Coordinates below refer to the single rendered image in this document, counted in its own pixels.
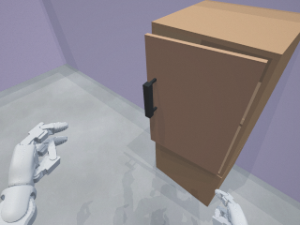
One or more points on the handle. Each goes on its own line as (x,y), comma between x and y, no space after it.
(148,98)

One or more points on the robot left forearm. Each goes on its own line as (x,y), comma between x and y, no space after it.
(18,206)

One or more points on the left robot hand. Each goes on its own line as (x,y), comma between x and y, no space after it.
(22,169)

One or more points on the cupboard door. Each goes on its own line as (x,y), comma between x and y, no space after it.
(201,94)

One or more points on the right robot hand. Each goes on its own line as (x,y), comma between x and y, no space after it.
(234,214)

